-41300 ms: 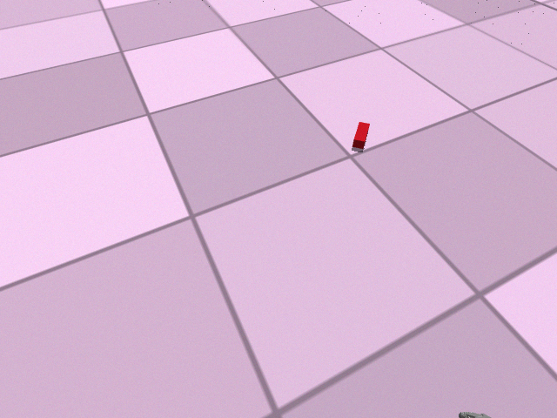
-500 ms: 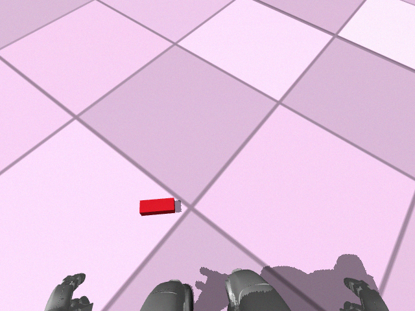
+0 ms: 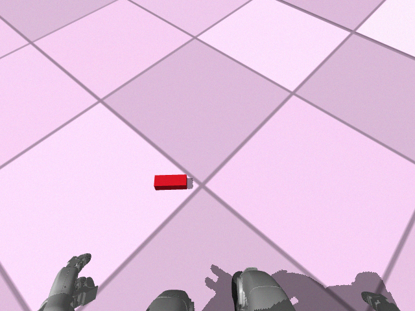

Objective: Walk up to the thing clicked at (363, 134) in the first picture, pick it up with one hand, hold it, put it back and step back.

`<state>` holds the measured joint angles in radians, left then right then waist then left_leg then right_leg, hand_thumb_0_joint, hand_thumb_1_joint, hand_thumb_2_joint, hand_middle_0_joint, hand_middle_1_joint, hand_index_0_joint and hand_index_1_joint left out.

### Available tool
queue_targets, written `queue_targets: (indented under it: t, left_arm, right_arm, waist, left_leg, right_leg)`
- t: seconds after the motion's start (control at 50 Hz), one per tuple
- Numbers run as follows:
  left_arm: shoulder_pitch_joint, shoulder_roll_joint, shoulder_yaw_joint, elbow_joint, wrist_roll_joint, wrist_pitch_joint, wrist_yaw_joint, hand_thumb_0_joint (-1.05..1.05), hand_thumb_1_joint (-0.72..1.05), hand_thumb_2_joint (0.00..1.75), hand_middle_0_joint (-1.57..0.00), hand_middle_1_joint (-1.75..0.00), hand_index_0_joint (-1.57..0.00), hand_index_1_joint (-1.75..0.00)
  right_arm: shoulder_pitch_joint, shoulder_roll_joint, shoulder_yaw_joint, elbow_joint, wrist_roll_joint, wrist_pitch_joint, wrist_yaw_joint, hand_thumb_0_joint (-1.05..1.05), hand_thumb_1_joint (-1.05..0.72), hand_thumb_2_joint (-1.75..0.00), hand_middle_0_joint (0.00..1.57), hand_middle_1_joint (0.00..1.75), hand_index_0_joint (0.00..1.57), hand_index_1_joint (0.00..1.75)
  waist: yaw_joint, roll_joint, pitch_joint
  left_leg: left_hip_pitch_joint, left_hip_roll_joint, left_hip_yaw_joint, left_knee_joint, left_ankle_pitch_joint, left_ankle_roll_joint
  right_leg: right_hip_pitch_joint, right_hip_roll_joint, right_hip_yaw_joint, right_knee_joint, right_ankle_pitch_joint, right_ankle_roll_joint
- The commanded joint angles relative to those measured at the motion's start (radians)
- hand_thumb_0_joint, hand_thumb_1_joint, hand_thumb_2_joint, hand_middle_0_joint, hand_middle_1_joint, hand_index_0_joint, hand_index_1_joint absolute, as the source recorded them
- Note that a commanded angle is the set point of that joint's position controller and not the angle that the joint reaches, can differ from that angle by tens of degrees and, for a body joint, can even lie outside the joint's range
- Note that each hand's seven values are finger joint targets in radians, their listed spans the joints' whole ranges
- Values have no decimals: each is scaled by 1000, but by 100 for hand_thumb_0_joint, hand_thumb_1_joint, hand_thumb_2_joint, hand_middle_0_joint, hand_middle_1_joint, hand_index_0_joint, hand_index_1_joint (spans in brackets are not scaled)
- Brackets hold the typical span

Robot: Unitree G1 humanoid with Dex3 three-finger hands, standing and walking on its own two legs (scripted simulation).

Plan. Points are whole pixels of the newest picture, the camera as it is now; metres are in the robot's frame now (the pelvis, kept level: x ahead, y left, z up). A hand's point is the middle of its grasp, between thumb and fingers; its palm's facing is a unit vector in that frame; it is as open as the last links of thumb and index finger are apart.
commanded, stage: step back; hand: left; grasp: from above
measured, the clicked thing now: (171, 182) +0.66 +0.20 -0.73
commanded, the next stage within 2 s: none
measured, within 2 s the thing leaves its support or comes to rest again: neither
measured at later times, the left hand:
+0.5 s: hand out of the picture -0.08 +0.23 -0.13, palm faces -0.07 -0.91 -0.40, open 7.4 cm
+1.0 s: hand out of the picture -0.24 +0.22 -0.14, palm faces +0.01 -0.94 -0.35, open 7.4 cm
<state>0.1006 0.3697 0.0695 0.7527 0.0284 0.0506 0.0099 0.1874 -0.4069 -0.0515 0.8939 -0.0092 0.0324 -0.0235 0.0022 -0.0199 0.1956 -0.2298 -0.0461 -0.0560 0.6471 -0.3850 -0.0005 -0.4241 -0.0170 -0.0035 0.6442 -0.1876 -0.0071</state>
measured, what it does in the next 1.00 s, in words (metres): walks backwards: right foot, then left foot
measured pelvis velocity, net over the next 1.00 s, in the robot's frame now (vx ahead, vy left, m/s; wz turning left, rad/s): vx -0.34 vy -0.04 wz -0.01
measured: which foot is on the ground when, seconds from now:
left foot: down 0.00-0.44, up 0.46-0.76, down 0.78-1.00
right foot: down 0.00-0.02, up 0.04-0.38, down 0.40-0.80, up 0.82-1.00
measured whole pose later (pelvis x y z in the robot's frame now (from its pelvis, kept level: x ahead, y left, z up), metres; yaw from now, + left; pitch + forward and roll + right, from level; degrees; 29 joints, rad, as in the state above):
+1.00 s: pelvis -0.34 -0.04 +0.01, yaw -1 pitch -2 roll -1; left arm 0.16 0.39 0.08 0.83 0.01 0.08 0.01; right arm 0.17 -0.36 -0.04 0.86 -0.04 0.04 -0.01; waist 0.01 -0.03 0.14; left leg -0.33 0.01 -0.02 0.57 -0.21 0.02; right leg -0.44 0.10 0.13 1.18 -0.49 0.00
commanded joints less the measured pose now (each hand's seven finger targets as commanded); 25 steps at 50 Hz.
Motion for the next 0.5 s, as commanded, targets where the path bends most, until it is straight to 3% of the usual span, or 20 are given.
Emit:
queue_targets:
  t: [0.0,0.02,0.04,0.06,0.08,0.1,0.12,0.16,0.2,0.24,0.3,0.34,0.36,0.38,0.4,0.42,0.44,0.46,0.48]
  left_arm:
    - [57,161,45,-76,-16,7,7,0,90,90,-20,-30,-20,-30]
    - [-36,214,71,-84,-5,4,21,0,90,90,-20,-30,-20,-30]
    - [-48,236,77,-75,3,2,22,0,90,90,-20,-30,-20,-30]
    - [-29,229,78,-54,-2,3,17,0,90,90,-20,-30,-20,-30]
    - [32,208,77,-30,-16,4,11,0,90,90,-20,-30,-20,-30]
    - [80,205,75,-15,-23,3,8,0,90,90,-20,-30,-20,-30]
    - [107,206,78,-6,-19,2,6,0,90,90,-20,-30,-20,-30]
    - [93,192,79,-8,-12,-1,6,0,90,90,-20,-30,-20,-30]
    - [76,181,70,-23,-8,-10,8,0,90,90,-20,-30,-20,-30]
    - [72,180,65,-26,-8,-15,8,0,90,90,-20,-30,-20,-30]
    - [115,180,65,4,-8,-21,4,0,90,90,-20,-30,-20,-30]
    - [191,172,65,48,-5,-27,0,0,90,90,-20,-30,-20,-30]
    - [241,173,66,76,-1,-30,1,0,90,90,-20,-30,-20,-30]
    - [237,207,75,80,10,-33,1,0,90,90,-20,-30,-20,-30]
    - [222,282,95,59,22,-36,-2,0,90,90,-20,-30,-20,-30]
    - [132,389,118,18,17,-27,-5,0,90,90,-20,-30,-20,-30]
    - [50,407,117,-22,18,-32,1,0,90,90,-20,-30,-20,-30]
    - [-4,352,103,-35,17,-33,6,0,90,90,-20,-30,-20,-30]
    - [-30,297,84,-48,14,-36,7,0,90,90,-20,-30,-20,-30]
  right_arm:
    - [56,-297,-87,-75,-43,-32,-1,0,-90,-90,20,30,20,30]
    - [21,-365,-98,-99,-35,-27,6,0,-90,-90,20,30,20,30]
    - [-36,-348,-96,-110,-34,-38,-2,0,-90,-90,20,30,20,30]
    - [-60,-302,-81,-113,-39,-41,-5,0,-90,-90,20,30,20,30]
    - [-107,-244,-62,-127,-42,-42,-6,0,-90,-90,20,30,20,30]
    - [-118,-221,-56,-131,-37,-42,-9,0,-90,-90,20,30,20,30]
    - [-97,-209,-57,-126,-29,-43,-9,0,-90,-90,20,30,20,30]
    - [-37,-200,-61,-117,-22,-41,-8,0,-90,-90,20,30,20,30]
    - [1,-206,-66,-120,-19,-36,-11,0,-90,-90,20,30,20,30]
    - [6,-218,-71,-128,-17,-32,-13,0,-90,-90,20,30,20,30]
    - [-22,-236,-74,-148,-24,-19,-5,0,-90,-90,20,30,20,30]
    - [-65,-249,-76,-162,-15,-7,-2,0,-90,-90,20,30,20,30]
    - [-91,-247,-74,-169,-8,1,0,0,-90,-90,20,30,20,30]
    - [-101,-220,-64,-171,1,6,2,0,-90,-90,20,30,20,30]
    - [-86,-172,-51,-185,9,6,2,0,-90,-90,20,30,20,30]
    - [-110,-155,-56,-195,9,5,-17,0,-90,-90,20,30,20,30]
    - [-98,-207,-78,-177,4,9,-24,0,-90,-90,20,30,20,30]
    - [-55,-224,-78,-147,9,7,-17,0,-90,-90,20,30,20,30]
    - [-39,-223,-71,-123,11,6,-10,0,-90,-90,20,30,20,30]
  waist:
    - [6,212,-256]
    - [-59,273,-198]
    - [-43,244,-156]
    - [-22,179,-147]
    - [23,124,-153]
    - [52,128,-153]
    - [52,127,-168]
    - [12,131,-189]
    - [-23,169,-206]
    - [-38,190,-229]
    - [-28,240,-266]
    - [11,234,-294]
    - [40,223,-307]
    - [38,165,-282]
    - [31,-47,-249]
    - [59,-261,-202]
    - [50,-285,-126]
    - [10,-224,-95]
    - [-9,-124,-92]
  left_leg:
    - [156,331,-394,-336,306,128]
    - [-79,466,-507,-364,323,289]
    - [-161,492,-530,-367,344,327]
    - [-156,424,-390,-332,408,298]
    - [-89,316,-235,-287,496,230]
    - [-33,268,-167,-260,528,191]
    - [26,255,-154,-246,528,182]
    - [125,251,-158,-204,570,200]
    - [194,274,-171,-184,577,237]
    - [218,299,-171,-162,580,260]
    - [159,288,-163,-143,515,230]
    - [95,266,-138,-80,475,197]
    - [29,247,-117,-47,431,166]
    - [-88,194,-113,-20,296,114]
    - [-274,53,-90,124,73,50]
    - [-291,-64,-39,353,-221,3]
    - [-205,-9,-114,537,-243,-8]
    - [-162,-4,-142,567,-184,1]
    - [-182,-54,-141,588,-115,5]
  right_leg:
    - [-85,48,76,176,-211,-25]
    - [-32,100,121,377,-452,7]
    - [3,80,210,527,-430,4]
    - [4,105,215,576,-386,-3]
    - [-36,132,233,612,-323,-9]
    - [-78,142,219,621,-287,-12]
    - [-97,152,209,623,-267,-8]
    - [-115,140,197,572,-275,25]
    - [-119,118,174,466,-304,46]
    - [-79,84,146,332,-335,51]
    - [59,44,66,98,-311,38]
    - [176,43,32,-128,-158,18]
    - [263,43,8,-242,-53,-2]
    - [309,21,72,-235,-14,-23]
    - [329,-135,341,-267,-46,-75]
    - [105,-349,535,-346,-69,-245]
    - [-115,-429,649,-415,-135,-308]
    - [-152,-388,550,-404,-130,-273]
    - [-83,-276,373,-333,-23,-223]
